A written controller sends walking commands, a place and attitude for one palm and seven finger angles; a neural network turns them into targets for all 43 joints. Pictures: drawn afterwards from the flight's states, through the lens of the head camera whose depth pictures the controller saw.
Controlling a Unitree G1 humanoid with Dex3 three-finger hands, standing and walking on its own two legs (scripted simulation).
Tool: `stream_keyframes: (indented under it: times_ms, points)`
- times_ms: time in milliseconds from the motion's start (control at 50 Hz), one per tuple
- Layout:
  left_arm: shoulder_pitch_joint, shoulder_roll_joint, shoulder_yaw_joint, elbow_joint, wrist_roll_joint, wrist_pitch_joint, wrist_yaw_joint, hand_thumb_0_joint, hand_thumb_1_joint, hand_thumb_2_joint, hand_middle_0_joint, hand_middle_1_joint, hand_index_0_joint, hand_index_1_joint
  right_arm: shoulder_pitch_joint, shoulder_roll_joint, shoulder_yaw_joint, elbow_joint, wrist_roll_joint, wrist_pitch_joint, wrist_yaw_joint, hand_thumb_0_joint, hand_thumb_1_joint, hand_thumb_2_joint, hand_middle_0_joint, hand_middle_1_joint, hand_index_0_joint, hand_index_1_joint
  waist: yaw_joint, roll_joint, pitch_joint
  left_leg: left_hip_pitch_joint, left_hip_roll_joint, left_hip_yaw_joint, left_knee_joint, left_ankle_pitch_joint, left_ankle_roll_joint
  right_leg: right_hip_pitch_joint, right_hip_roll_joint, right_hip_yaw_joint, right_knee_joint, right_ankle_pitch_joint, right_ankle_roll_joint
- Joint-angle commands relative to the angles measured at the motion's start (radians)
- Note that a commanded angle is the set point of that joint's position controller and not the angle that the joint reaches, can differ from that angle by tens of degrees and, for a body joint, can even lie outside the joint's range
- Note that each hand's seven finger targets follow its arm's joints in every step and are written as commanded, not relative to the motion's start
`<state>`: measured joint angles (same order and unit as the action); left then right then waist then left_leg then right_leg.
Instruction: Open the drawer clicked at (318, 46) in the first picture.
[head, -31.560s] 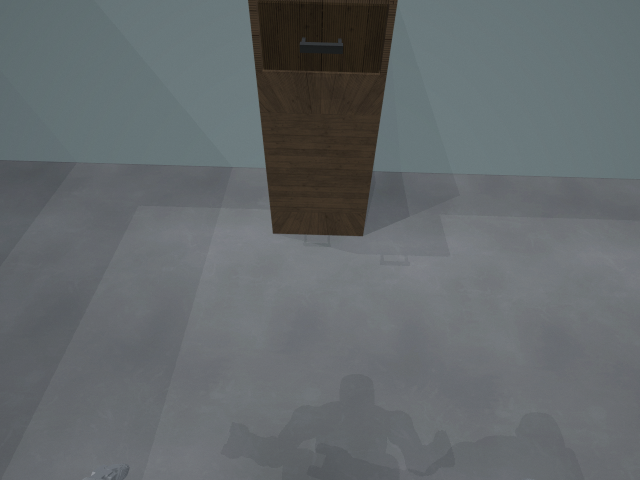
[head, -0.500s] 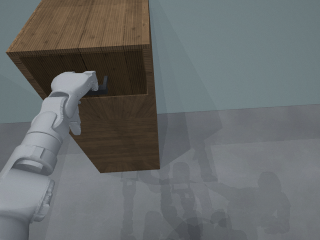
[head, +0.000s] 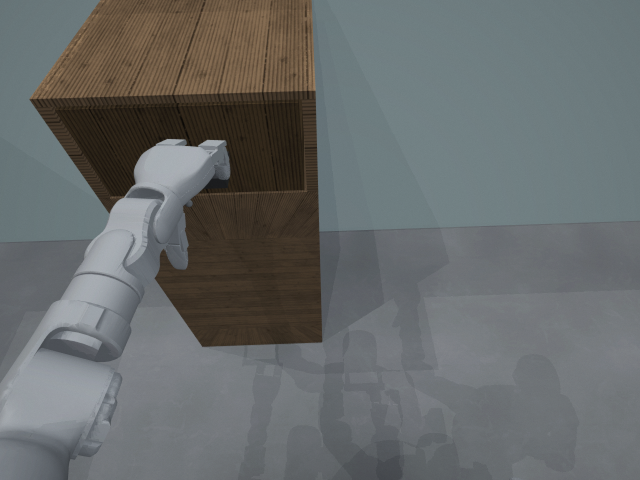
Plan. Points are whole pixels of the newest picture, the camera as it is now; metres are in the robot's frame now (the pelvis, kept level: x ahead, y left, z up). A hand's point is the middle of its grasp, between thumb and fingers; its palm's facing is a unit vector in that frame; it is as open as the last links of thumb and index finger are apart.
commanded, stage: re-aim the fingers above the handle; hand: left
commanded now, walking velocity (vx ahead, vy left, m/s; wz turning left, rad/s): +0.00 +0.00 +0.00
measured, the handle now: (190, 169) +0.54 +0.22 +0.05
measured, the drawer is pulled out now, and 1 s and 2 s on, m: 0.00 0.00 0.00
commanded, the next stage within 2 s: lower the fingers behind the handle in 0.20 s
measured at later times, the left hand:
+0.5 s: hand (187, 185) +0.47 +0.20 +0.10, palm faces -0.04 -0.03 -1.00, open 13.8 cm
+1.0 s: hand (192, 195) +0.48 +0.20 +0.06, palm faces -0.04 -0.01 -1.00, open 13.8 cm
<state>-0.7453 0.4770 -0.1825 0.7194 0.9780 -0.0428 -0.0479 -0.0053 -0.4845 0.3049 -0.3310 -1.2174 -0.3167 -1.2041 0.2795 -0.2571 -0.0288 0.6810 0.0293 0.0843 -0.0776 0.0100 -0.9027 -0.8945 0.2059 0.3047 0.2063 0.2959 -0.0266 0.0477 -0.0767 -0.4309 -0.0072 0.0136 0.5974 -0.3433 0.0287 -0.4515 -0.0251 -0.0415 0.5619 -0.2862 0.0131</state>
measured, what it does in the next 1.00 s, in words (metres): stands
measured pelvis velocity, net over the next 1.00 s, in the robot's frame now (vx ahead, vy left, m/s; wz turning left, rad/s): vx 0.00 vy -0.01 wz -0.04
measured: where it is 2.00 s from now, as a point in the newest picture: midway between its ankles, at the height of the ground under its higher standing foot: outside the picture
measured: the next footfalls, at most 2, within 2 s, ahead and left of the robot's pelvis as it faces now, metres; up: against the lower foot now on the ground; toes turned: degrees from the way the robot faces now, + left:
none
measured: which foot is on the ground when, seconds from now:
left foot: down 0.00-1.00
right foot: down 0.00-1.00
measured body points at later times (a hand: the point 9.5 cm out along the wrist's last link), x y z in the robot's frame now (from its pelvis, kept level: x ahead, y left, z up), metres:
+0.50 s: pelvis +0.00 -0.01 +0.00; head +0.06 -0.02 +0.44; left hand +0.46 +0.20 +0.15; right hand +0.04 -0.29 -0.13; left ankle -0.04 +0.10 -0.73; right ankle -0.01 -0.13 -0.73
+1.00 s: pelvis +0.00 -0.01 -0.01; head +0.07 -0.02 +0.44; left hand +0.47 +0.20 +0.12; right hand +0.04 -0.28 -0.14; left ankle -0.04 +0.10 -0.73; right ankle -0.01 -0.13 -0.73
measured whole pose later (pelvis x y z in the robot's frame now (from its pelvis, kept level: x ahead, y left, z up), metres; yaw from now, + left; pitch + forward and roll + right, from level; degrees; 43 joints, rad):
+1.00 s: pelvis +0.00 -0.01 -0.01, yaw -2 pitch +15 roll -1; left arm -0.81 0.49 -0.04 0.96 1.07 -0.03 0.19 0.00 -0.49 0.30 -0.31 -1.20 -0.31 -1.22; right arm 0.32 -0.26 -0.04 0.69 0.02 0.08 -0.04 0.01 -0.90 -0.89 0.20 0.30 0.21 0.30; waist -0.07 0.05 -0.11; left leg -0.54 0.02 0.05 0.66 -0.36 0.02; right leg -0.59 0.00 -0.01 0.63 -0.30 0.00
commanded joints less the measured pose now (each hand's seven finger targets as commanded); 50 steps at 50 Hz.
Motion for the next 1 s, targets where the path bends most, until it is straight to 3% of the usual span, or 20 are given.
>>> stream_keyframes:
  times_ms: [0, 20, 100, 160, 200, 280, 320, 340, 400, 460, 520, 600, 680, 720, 760, 800, 840, 880, 920, 980]
  points:
    - [-0.643, 0.324, 0.247, -0.222, 0.026, -0.1, 0.194, 0.0, -0.5, 0.3, -0.3, -1.2, -0.3, -1.2, 0.07, -0.119, -0.047, -0.058, -0.016, -0.041, 0.007, 0.0, -0.9, -0.9, 0.2, 0.3, 0.2, 0.3, -0.02, 0.112, -0.402, 0.237, -0.009, -0.031, 0.01, 0.58, -0.026, 0.051, 0.071, -0.003, 0.022, 0.322, -0.058]
    - [-0.629, 0.398, 0.32, -0.179, 0.036, -0.078, 0.236, 0.0, -0.5, 0.3, -0.3, -1.2, -0.3, -1.2, 0.07, -0.125, -0.045, -0.051, -0.019, -0.04, 0.012, 0.0, -0.9, -0.9, 0.2, 0.3, 0.2, 0.3, 0.0, 0.08, -0.424, 0.186, -0.014, -0.026, 0.006, 0.56, -0.027, 0.099, 0.072, -0.005, 0.029, 0.338, -0.059]
    - [-0.552, 0.344, 0.267, 0.066, 0.077, 0.1, 0.334, 0.0, -0.5, 0.3, -0.3, -1.2, -0.3, -1.2, 0.029, -0.125, -0.027, -0.042, -0.009, -0.034, 0.037, 0.0, -0.9, -0.9, 0.2, 0.3, 0.2, 0.3, 0.009, -0.008, -0.36, 0.042, -0.01, 0.013, -0.032, 0.435, -0.029, 0.138, 0.065, -0.009, 0.029, 0.322, -0.051]
    - [-0.54, 0.307, 0.188, 0.171, 0.104, 0.215, 0.28, 0.0, -0.5, 0.3, -0.3, -1.2, -0.3, -1.2, 0.038, -0.151, -0.033, -0.051, -0.004, -0.014, 0.044, 0.0, -0.9, -0.9, 0.2, 0.3, 0.2, 0.3, -0.01, -0.031, -0.423, 0.058, -0.001, 0.036, -0.04, 0.428, -0.019, 0.172, 0.06, 0.001, 0.016, 0.354, -0.043]
    - [-0.516, 0.204, 0.09, 0.167, 0.079, 0.246, 0.19, 0.0, -0.5, 0.3, -0.3, -1.2, -0.3, -1.2, 0.049, -0.162, -0.043, -0.074, 0.006, -0.003, 0.039, 0.0, -0.9, -0.9, 0.2, 0.3, 0.2, 0.3, -0.045, -0.086, -0.436, 0.095, 0.001, 0.04, -0.042, 0.416, -0.001, 0.179, 0.058, 0.004, -0.01, 0.37, -0.033]
    - [-0.556, 0.101, -0.001, -0.066, -0.015, 0.126, 0.012, 0.0, -0.5, 0.3, -0.3, -1.2, -0.3, -1.2, 0.033, -0.171, -0.058, -0.101, 0.004, -0.007, 0.003, 0.0, -0.9, -0.9, 0.2, 0.3, 0.2, 0.3, -0.103, -0.138, -0.41, 0.171, -0.011, 0.011, -0.027, 0.4, 0.03, 0.153, 0.057, 0.013, -0.047, 0.376, -0.019]
    - [-0.596, 0.203, 0.075, -0.121, -0.019, 0.018, -0.016, 0.0, -0.5, 0.3, -0.3, -1.2, -0.3, -1.2, 0.042, -0.169, -0.051, -0.086, -0.002, -0.013, -0.019, 0.0, -0.9, -0.9, 0.2, 0.3, 0.2, 0.3, -0.103, -0.12, -0.347, 0.151, -0.019, -0.001, -0.026, 0.355, 0.033, 0.131, 0.055, 0.024, -0.05, 0.34, -0.024]
    - [-0.601, 0.253, 0.124, -0.116, -0.014, -0.032, -0.007, 0.0, -0.5, 0.3, -0.3, -1.2, -0.3, -1.2, 0.051, -0.158, -0.047, -0.077, -0.004, -0.017, -0.027, 0.0, -0.9, -0.9, 0.2, 0.3, 0.2, 0.3, -0.088, -0.09, -0.319, 0.131, -0.021, 0.0, -0.022, 0.333, 0.032, 0.119, 0.053, 0.028, -0.043, 0.32, -0.029]
    - [-0.574, 0.353, 0.247, -0.18, 0.029, -0.134, 0.098, 0.0, -0.5, 0.3, -0.3, -1.2, -0.3, -1.2, 0.089, -0.131, -0.052, -0.071, -0.013, -0.024, -0.018, 0.0, -0.9, -0.9, 0.2, 0.3, 0.2, 0.3, -0.023, 0.066, -0.403, 0.154, -0.017, -0.008, 0.003, 0.46, 0.008, 0.098, 0.064, 0.023, 0.016, 0.342, -0.052]
    - [-0.481, 0.265, 0.224, -0.056, 0.043, -0.099, 0.203, 0.0, -0.5, 0.3, -0.3, -1.2, -0.3, -1.2, 0.11, -0.13, -0.061, -0.049, -0.011, -0.033, 0.021, 0.0, -0.9, -0.9, 0.2, 0.3, 0.2, 0.3, -0.02, 0.05, -0.337, 0.105, -0.005, -0.012, 0.019, 0.485, -0.014, 0.023, 0.075, -0.002, 0.039, 0.309, -0.058]
    - [-0.442, 0.298, 0.261, 0.037, 0.065, -0.009, 0.283, 0.0, -0.5, 0.3, -0.3, -1.2, -0.3, -1.2, 0.108, -0.149, -0.063, -0.046, -0.015, -0.032, 0.045, 0.0, -0.9, -0.9, 0.2, 0.3, 0.2, 0.3, -0.009, -0.009, -0.376, 0.047, -0.003, 0.011, 0.012, 0.454, -0.013, 0.074, 0.074, -0.001, 0.044, 0.33, -0.055]
    - [-0.535, 0.221, 0.158, 0.042, 0.099, 0.096, 0.304, 0.0, -0.5, 0.3, -0.3, -1.2, -0.3, -1.2, 0.101, -0.151, -0.068, -0.053, -0.008, -0.032, 0.056, 0.0, -0.9, -0.9, 0.2, 0.3, 0.2, 0.3, -0.045, -0.002, -0.436, 0.068, -0.003, 0.026, 0.013, 0.429, -0.001, 0.087, 0.07, 0.009, 0.034, 0.345, -0.045]
    - [-0.595, 0.24, 0.166, -0.068, 0.075, 0.072, 0.265, 0.0, -0.5, 0.3, -0.3, -1.2, -0.3, -1.2, 0.102, -0.151, -0.076, -0.066, -0.012, -0.032, 0.035, 0.0, -0.9, -0.9, 0.2, 0.3, 0.2, 0.3, -0.063, -0.001, -0.531, 0.15, -0.007, 0.013, 0.027, 0.486, 0.013, 0.134, 0.068, 0.02, 0.029, 0.404, -0.037]
    - [-0.579, 0.258, 0.18, -0.043, 0.066, 0.055, 0.249, 0.0, -0.5, 0.3, -0.3, -1.2, -0.3, -1.2, 0.105, -0.153, -0.075, -0.054, -0.016, -0.03, 0.024, 0.0, -0.9, -0.9, 0.2, 0.3, 0.2, 0.3, -0.074, -0.023, -0.506, 0.144, -0.007, 0.012, 0.03, 0.486, 0.016, 0.135, 0.069, 0.021, 0.02, 0.411, -0.035]
    - [-0.497, 0.209, 0.149, 0.077, 0.068, 0.066, 0.233, 0.0, -0.5, 0.3, -0.3, -1.2, -0.3, -1.2, 0.108, -0.149, -0.065, -0.044, -0.009, -0.028, 0.022, 0.0, -0.9, -0.9, 0.2, 0.3, 0.2, 0.3, -0.076, -0.053, -0.371, 0.084, -0.007, 0.012, 0.012, 0.397, 0.014, 0.075, 0.069, 0.009, 0.008, 0.337, -0.035]
    - [-0.482, 0.23, 0.158, 0.117, 0.076, 0.065, 0.23, 0.0, -0.5, 0.3, -0.3, -1.2, -0.3, -1.2, 0.101, -0.153, -0.055, -0.047, -0.007, -0.027, 0.022, 0.0, -0.9, -0.9, 0.2, 0.3, 0.2, 0.3, -0.065, -0.053, -0.313, 0.039, -0.008, 0.012, -0.004, 0.346, 0.011, 0.053, 0.067, 0.008, 0.005, 0.292, -0.038]
    - [-0.493, 0.244, 0.172, 0.092, 0.085, 0.044, 0.235, 0.0, -0.5, 0.3, -0.3, -1.2, -0.3, -1.2, 0.104, -0.148, -0.056, -0.055, -0.011, -0.028, 0.024, 0.0, -0.9, -0.9, 0.2, 0.3, 0.2, 0.3, -0.052, -0.011, -0.345, 0.045, -0.008, 0.021, 0.003, 0.369, 0.011, 0.07, 0.064, 0.016, 0.016, 0.315, -0.043]
    - [-0.457, 0.24, 0.178, 0.087, 0.089, 0.03, 0.243, 0.0, -0.5, 0.3, -0.3, -1.2, -0.3, -1.2, 0.107, -0.145, -0.055, -0.066, -0.014, -0.029, 0.026, 0.0, -0.9, -0.9, 0.2, 0.3, 0.2, 0.3, -0.043, -0.024, -0.368, 0.039, -0.009, 0.022, 0.013, 0.394, 0.009, 0.08, 0.066, 0.015, 0.029, 0.34, -0.044]
    - [-0.448, 0.303, 0.237, 0.096, 0.094, 0.016, 0.258, 0.0, -0.5, 0.3, -0.3, -1.2, -0.3, -1.2, 0.116, -0.151, -0.058, -0.062, -0.018, -0.028, 0.026, 0.0, -0.9, -0.9, 0.2, 0.3, 0.2, 0.3, -0.036, -0.049, -0.388, 0.013, -0.008, 0.022, 0.019, 0.397, 0.009, 0.106, 0.065, 0.019, 0.036, 0.356, -0.043]
    - [-0.422, 0.283, 0.218, 0.13, 0.098, 0.028, 0.277, 0.0, -0.5, 0.3, -0.3, -1.2, -0.3, -1.2, 0.121, -0.151, -0.058, -0.066, -0.012, -0.034, 0.027, 0.0, -0.9, -0.9, 0.2, 0.3, 0.2, 0.3, -0.044, -0.07, -0.359, -0.019, -0.008, 0.03, 0.02, 0.354, 0.008, 0.083, 0.065, 0.018, 0.037, 0.335, -0.037]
